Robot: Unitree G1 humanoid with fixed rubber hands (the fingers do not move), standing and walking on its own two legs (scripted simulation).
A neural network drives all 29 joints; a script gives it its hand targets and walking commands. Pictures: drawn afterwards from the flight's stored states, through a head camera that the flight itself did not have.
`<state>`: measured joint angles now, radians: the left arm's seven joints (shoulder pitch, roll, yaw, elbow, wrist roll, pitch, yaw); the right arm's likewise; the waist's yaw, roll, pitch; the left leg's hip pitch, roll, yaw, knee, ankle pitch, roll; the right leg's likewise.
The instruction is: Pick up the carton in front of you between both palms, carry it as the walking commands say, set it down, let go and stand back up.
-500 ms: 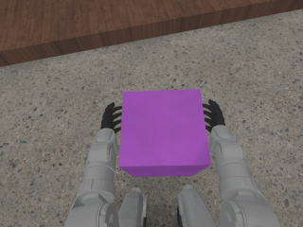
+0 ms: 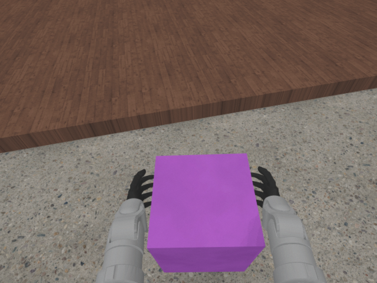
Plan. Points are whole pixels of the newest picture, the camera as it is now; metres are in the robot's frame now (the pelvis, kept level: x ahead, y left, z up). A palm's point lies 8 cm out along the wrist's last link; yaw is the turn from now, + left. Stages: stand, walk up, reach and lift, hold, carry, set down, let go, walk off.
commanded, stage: reach and lift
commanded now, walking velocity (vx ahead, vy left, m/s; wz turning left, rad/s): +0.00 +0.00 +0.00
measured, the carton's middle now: (202, 216) +0.30 +0.00 -0.07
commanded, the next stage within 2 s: hold in 1.12 s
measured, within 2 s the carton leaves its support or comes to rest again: neither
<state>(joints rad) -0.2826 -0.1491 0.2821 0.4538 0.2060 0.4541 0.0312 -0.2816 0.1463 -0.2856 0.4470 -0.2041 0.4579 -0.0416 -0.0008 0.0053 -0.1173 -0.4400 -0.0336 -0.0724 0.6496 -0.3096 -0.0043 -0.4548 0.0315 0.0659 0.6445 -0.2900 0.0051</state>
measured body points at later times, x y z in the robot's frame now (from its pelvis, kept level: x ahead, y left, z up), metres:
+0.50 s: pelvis -0.01 +0.00 +0.02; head -0.03 +0.00 +0.46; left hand +0.30 +0.15 +0.04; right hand +0.30 -0.15 +0.04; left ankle +0.01 +0.12 -0.72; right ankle +0.02 -0.12 -0.72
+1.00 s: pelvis +0.01 +0.00 +0.02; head -0.02 +0.00 +0.47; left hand +0.31 +0.15 +0.05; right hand +0.31 -0.15 +0.05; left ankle +0.01 +0.12 -0.72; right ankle +0.02 -0.12 -0.72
